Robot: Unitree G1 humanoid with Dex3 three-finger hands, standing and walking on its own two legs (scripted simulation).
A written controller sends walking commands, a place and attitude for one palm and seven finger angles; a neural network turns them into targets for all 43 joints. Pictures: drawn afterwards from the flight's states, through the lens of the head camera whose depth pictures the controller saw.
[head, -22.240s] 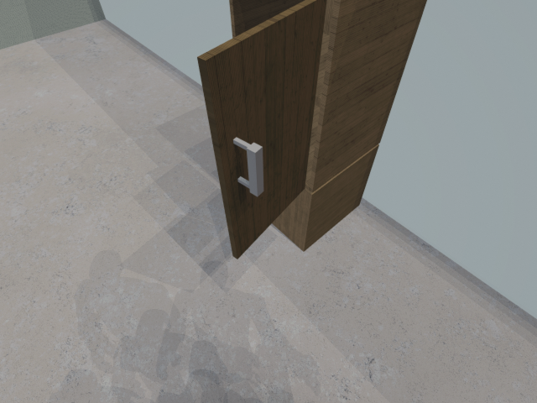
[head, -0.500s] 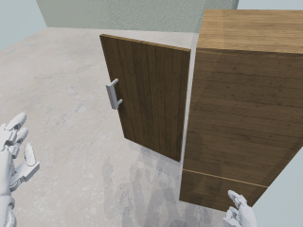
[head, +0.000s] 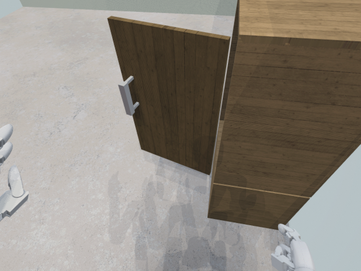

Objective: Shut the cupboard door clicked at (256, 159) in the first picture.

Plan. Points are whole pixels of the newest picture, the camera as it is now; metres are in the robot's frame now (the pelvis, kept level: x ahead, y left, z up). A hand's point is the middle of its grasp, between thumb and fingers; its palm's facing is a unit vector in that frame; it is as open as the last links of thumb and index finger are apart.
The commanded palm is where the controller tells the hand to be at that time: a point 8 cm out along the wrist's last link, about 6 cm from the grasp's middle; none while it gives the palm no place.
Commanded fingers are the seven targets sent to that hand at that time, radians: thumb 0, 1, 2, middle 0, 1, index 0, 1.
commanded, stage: step back with the hand held close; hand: left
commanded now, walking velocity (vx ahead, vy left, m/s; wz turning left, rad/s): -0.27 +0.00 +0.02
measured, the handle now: (130, 95) +0.65 +0.22 +0.01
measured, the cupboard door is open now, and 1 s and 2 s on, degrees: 75 75 75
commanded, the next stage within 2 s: stop stepping back and stand still in 1.20 s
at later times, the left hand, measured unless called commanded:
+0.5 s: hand out of the picture +0.13 +0.27 +0.16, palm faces +0.48 -0.78 -0.41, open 7.5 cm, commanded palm +0.07 +0.31 +0.18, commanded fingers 0.00 0.90 0.90 -0.20 -0.30 -0.20 -0.30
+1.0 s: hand out of the picture +0.09 +0.30 +0.17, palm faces +0.47 -0.75 -0.46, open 7.5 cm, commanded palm +0.02 +0.32 +0.18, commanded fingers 0.00 0.90 0.90 -0.20 -0.30 -0.20 -0.30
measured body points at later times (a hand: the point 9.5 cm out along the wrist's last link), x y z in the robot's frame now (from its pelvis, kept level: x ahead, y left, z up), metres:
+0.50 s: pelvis -0.07 +0.01 -0.01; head -0.06 +0.02 +0.44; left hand +0.10 +0.31 +0.18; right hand +0.10 -0.24 -0.09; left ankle +0.02 +0.10 -0.74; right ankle -0.02 -0.14 -0.74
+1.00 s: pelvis -0.11 +0.01 -0.01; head -0.10 +0.04 +0.44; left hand +0.06 +0.34 +0.19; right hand +0.08 -0.22 -0.08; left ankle +0.00 +0.10 -0.74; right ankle -0.13 -0.13 -0.72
